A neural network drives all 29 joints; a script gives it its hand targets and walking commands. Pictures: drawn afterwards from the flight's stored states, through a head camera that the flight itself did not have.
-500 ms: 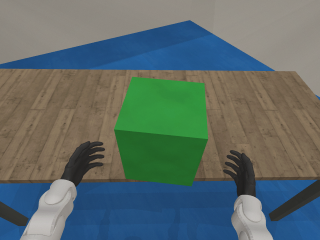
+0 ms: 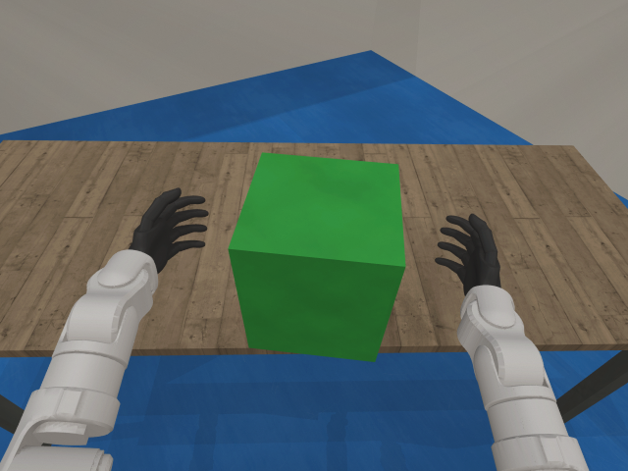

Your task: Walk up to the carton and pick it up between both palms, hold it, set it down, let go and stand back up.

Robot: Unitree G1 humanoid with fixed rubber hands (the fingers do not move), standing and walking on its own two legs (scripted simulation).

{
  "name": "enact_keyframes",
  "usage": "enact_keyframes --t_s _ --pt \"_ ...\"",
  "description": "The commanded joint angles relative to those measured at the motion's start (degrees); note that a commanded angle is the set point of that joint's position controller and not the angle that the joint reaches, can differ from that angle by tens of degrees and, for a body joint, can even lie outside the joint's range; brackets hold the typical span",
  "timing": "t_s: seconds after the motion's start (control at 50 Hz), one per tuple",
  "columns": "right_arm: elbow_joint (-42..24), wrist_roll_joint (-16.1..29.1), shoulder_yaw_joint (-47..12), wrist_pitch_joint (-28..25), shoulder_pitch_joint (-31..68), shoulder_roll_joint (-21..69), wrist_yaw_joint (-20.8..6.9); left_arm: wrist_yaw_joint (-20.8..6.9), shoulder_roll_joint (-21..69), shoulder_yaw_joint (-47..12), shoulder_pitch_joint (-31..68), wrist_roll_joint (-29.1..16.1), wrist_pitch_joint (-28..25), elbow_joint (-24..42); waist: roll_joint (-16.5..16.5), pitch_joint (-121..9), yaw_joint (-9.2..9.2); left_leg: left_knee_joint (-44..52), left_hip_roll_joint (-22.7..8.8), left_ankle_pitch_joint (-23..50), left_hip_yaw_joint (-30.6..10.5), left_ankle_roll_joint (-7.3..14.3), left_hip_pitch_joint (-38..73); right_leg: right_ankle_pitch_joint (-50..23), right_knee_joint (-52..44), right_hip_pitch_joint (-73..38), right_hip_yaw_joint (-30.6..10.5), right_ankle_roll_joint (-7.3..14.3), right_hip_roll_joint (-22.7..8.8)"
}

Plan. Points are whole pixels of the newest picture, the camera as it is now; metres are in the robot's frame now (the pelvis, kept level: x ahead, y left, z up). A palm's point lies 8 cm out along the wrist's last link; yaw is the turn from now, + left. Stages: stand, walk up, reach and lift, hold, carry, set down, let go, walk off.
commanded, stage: reach and lift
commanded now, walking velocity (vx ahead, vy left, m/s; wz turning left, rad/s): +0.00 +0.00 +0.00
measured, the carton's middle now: (320, 260) +0.43 +0.00 +0.00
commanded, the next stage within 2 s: none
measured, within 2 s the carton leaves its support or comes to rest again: neither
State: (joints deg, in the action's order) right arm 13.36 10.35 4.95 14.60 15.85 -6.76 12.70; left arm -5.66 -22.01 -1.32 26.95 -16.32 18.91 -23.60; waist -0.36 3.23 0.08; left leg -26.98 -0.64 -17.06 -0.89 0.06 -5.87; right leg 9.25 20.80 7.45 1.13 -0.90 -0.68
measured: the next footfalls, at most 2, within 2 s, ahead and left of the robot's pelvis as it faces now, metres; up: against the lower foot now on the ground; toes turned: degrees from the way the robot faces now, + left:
none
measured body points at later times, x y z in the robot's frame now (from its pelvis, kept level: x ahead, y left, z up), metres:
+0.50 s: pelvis +0.01 +0.01 +0.00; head +0.01 +0.02 +0.45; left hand +0.43 +0.20 +0.17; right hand +0.39 -0.22 +0.14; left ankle -0.02 +0.11 -0.74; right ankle +0.03 -0.14 -0.74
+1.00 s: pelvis +0.01 +0.01 +0.00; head +0.01 +0.02 +0.45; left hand +0.48 +0.18 +0.21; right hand +0.43 -0.21 +0.18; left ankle -0.02 +0.11 -0.74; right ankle +0.03 -0.14 -0.74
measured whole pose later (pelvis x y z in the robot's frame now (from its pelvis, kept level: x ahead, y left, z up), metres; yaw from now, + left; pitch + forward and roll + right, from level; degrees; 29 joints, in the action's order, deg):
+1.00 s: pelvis +0.01 +0.01 +0.00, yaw +0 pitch +2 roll -2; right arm 48.2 12.8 7.3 16.8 51.7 -11.7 11.2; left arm -4.5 -24.8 -6.9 62.5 -17.7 19.5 -58.8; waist -0.4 -3.2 4.7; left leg -26.0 -0.6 -16.0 -0.9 0.1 -12.3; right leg 6.7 16.9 12.5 1.1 -1.4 -0.7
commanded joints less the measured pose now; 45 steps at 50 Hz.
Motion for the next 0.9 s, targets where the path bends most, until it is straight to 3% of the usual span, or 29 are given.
enact_keyframes --t_s 0.0,0.02,0.04,0.06,0.08,0.1,0.12,0.16,0.18,0.2,0.22,0.24,0.3,0.34,0.4,0.42,0.44,0.5,0.56,0.58,0.62,0.66,0.68,0.72,0.74,0.76,0.78,0.82,0.88 --pt "-3.82 -0.04 4.46 -1.06 20.99 -7.32 0.36 -0.3 -9.56 6.1 24.65 1.43 -0.48 4.81 -0.86 -18.7 7.62 8.9 1.25 16.34 2.92 -0.96 -8.29 -17.65 0.18 -17.12 -1.1 1.25 1.59" --pt "-2.08 1.12 3.55 -0.93 18.94 -6.98 0.48 -0.7 -9.34 6.53 21.91 2.55 0.11 4.58 -1.54 -17.58 7.67 9.06 1.2 18.6 2.82 -1.38 -6.5 -19.8 0.01 -17.98 -1.19 1.38 1.71" --pt "-4.5 1.13 4.25 -1.08 23.54 -7.68 0.52 -0.45 -9.11 5.54 26.78 1.63 0.11 7.77 -1.92 -20.91 8.14 8.63 1.24 20.46 2.65 -1.51 -6.73 -20.87 0.2 -17.14 -0.39 1.06 2.13" --pt "-4.0 2.02 3.14 -1.52 22.03 -7.7 0.38 -0.42 -10.27 6.99 24.83 2.17 0.3 6.37 -1.65 -21.13 6.59 7.85 1.81 22.78 3.51 -1.96 -5.11 -23.41 0.13 -17.97 -0.81 0.67 2.13" --pt "-5.53 1.25 4.84 -1.52 25.36 -9.1 0.58 -0.57 -9.85 5.71 28.39 1.64 0.49 8.12 -0.98 -23.75 8.99 7.71 1.32 23.92 2.75 -1.78 -4.84 -24.64 0.34 -18.05 -0.38 0.66 2.47" --pt "-5.61 1.4 4.86 -2.07 25.52 -9.6 0.35 -0.29 -9.49 5.9 27.62 1.6 0.53 8.75 -2.52 -24.49 8.0 6.91 1.13 27.16 2.54 -2.43 -3.82 -24.95 0.47 -17.32 -0.03 0.55 2.85" --pt "-3.09 0.97 5.54 -1.77 27.36 -9.99 0.33 -0.2 -11.3 6.7 31.51 1.8 0.7 8.22 -2.88 -24.31 8.72 6.81 1.18 26.43 2.77 -2.78 -3.49 -23.5 0.07 -16.36 0.17 0.53 2.66" --pt "-5.0 1.36 5.99 -2.08 27.99 -10.58 0.01 0.15 -10.86 6.73 30.68 2.2 1.56 9.0 -3.86 -26.1 7.73 5.92 0.75 30.32 2.29 -3.23 -1.02 -23.33 -0.01 -14.23 0.19 0.77 2.91" --pt "-5.22 1.07 7.32 -2.5 30.07 -11.45 -0.22 0.25 -10.2 5.66 33.31 1.54 1.59 8.99 -2.98 -27.3 9.55 5.46 0.65 31.16 1.7 -3.44 -0.41 -22.94 -0.33 -12.85 0.86 0.75 3.5" --pt "-5.47 1.28 6.95 -2.5 32.21 -11.14 -0.3 0.42 -10.56 5.48 35.36 1.37 1.57 9.22 -4.81 -29.1 8.91 5.06 0.93 31.08 1.87 -3.63 0.09 -23.07 -0.2 -12.4 0.6 0.88 3.23" --pt "-2.37 0.65 7.2 -1.9 30.99 -11.52 -0.52 0.53 -10.26 5.57 33.78 1.54 2.12 7.64 -4.41 -26.38 9.48 5.25 0.75 30.07 1.63 -3.9 0.5 -21.8 -0.52 -11.05 1.0 1.02 3.33" --pt "-3.78 1.09 7.88 -2.08 32.85 -12.87 -0.68 0.64 -10.23 4.57 36.18 0.62 2.29 9.14 -4.13 -27.82 9.76 5.47 0.63 30.25 1.54 -4.03 1.17 -20.84 -1.24 -10.71 1.51 1.01 3.63" --pt "1.03 2.3 5.55 -0.71 30.07 -12.38 -1.01 0.55 -8.96 4.91 31.23 1.72 4.18 3.74 -2.86 -25.45 9.31 6.31 0.12 29.51 1.6 -4.11 0.32 -22.22 -1.45 -11.75 0.92 0.9 3.4" --pt "3.54 2.38 6.06 0.79 39.91 -13.82 -1.26 0.47 -11.21 4.74 40.77 1.29 5.38 -0.6 -2.97 -24.09 9.36 6.49 0.48 25.92 1.75 -3.65 -2.48 -18.64 -1.87 -10.23 0.55 1.43 3.08" --pt "7.85 2.85 5.05 2.09 39.33 -12.06 -1.63 0.46 -10.15 4.17 39.23 1.7 5.29 -5.56 -1.14 -21.53 10.11 8.38 0.67 20.99 1.57 -2.65 -6.17 -20.26 -1.69 -12.81 0.38 1.35 2.54" --pt "8.57 3.23 4.63 2.05 41.4 -12.3 -1.51 0.45 -10.02 4.09 41.09 1.87 5.06 -4.47 -1.45 -22.94 9.31 8.77 0.74 21.0 1.92 -2.72 -6.07 -20.7 -1.35 -13.79 1.02 1.36 2.86" --pt "7.04 3.16 5.69 1.52 43.44 -13.17 -1.87 0.8 -10.67 3.72 44.83 0.98 4.02 -4.12 -1.06 -25.46 10.1 8.03 0.76 20.84 1.61 -2.55 -5.35 -19.36 -1.53 -12.29 1.13 1.57 2.91" --pt "10.45 3.01 5.72 1.19 44.23 -13.53 -1.91 1.21 -11.41 4.11 45.71 1.42 3.28 -7.38 -1.21 -26.35 9.37 7.23 0.9 23.03 1.55 -2.6 -4.16 -20.81 -1.4 -10.29 1.19 1.02 3.26" --pt "11.2 2.78 4.5 1.58 51.17 -12.5 -2.26 1.45 -13.13 3.12 51.85 0.5 1.89 -11.63 -0.28 -27.25 9.22 8.15 1.48 18.33 1.77 -1.87 -7.49 -20.07 -0.53 -11.76 1.08 1.1 2.58" --pt "10.36 2.29 4.87 0.7 53.32 -12.87 -1.74 1.81 -13.05 3.16 54.06 -0.03 1.18 -11.32 -0.31 -30.01 8.77 7.93 1.51 19.06 2.07 -2.03 -7.71 -20.69 -0.46 -12.78 1.57 1.05 2.72" --pt "10.24 2.67 5.71 0.15 53.32 -12.41 -1.81 2.39 -12.43 1.13 54.64 -1.45 -0.33 -11.07 -0.54 -33.29 10.63 6.57 1.57 22.22 1.48 -2.01 -6.26 -24.65 0.02 -11.84 1.71 1.08 2.92" --pt "12.3 2.73 5.55 -0.1 50.82 -13.4 -1.69 2.23 -11.9 1.95 51.5 -0.11 -0.19 -13.0 -1.43 -34.36 9.73 5.45 1.33 26.74 1.34 -2.79 -3.46 -27.99 0.22 -11.78 1.73 0.64 3.21" --pt "16.43 2.35 5.0 0.42 52.47 -13.2 -1.52 1.87 -12.31 1.7 54.34 0.22 -0.12 -14.41 -1.44 -32.6 10.84 5.75 1.31 25.5 1.46 -3.08 -3.33 -26.37 -0.78 -11.1 1.95 0.85 3.32" --pt "18.89 3.26 4.61 1.01 55.87 -13.53 -2.05 2.14 -12.6 0.32 58.61 -0.25 0.08 -17.01 -3.09 -32.36 10.54 5.58 0.89 25.76 1.02 -3.26 -3.02 -23.53 -0.78 -8.22 2.0 1.13 3.18" --pt "20.85 2.78 4.74 1.88 59.79 -13.85 -2.08 2.11 -11.66 -0.91 61.53 -1.09 0.46 -19.7 -3.46 -29.88 11.33 6.3 0.49 23.28 0.91 -3.68 -3.73 -19.86 -1.25 -6.32 2.42 1.44 2.9" --pt "22.2 2.23 6.2 1.74 62.25 -14.78 -1.97 2.09 -11.93 -1.66 62.67 -1.68 0.39 -22.89 -2.09 -29.29 12.29 6.39 0.59 20.55 0.7 -3.11 -5.74 -17.96 -1.57 -5.27 2.39 1.54 3.07" --pt "20.84 1.99 5.95 1.28 61.16 -14.14 -1.85 2.36 -12.4 -1.4 62.56 -1.89 -0.6 -20.85 -2.91 -30.78 11.61 6.01 0.52 21.8 0.55 -3.02 -5.05 -19.8 -1.52 -6.29 2.13 1.38 2.72" --pt "23.62 2.56 6.55 0.18 63.58 -15.05 -1.48 2.42 -10.43 -2.92 64.03 -2.47 -1.35 -24.57 -3.23 -31.75 13.0 5.07 0.61 24.84 0.16 -4.01 -3.56 -20.77 -1.31 -5.36 2.84 1.56 3.26" --pt "27.31 2.4 4.79 -0.3 63.97 -14.36 -1.52 2.03 -10.95 -3.3 63.72 -2.69 -2.42 -29.52 -1.0 -34.16 12.4 3.96 0.59 28.03 0.55 -3.82 -2.19 -23.18 -1.59 -4.73 2.65 1.36 3.35"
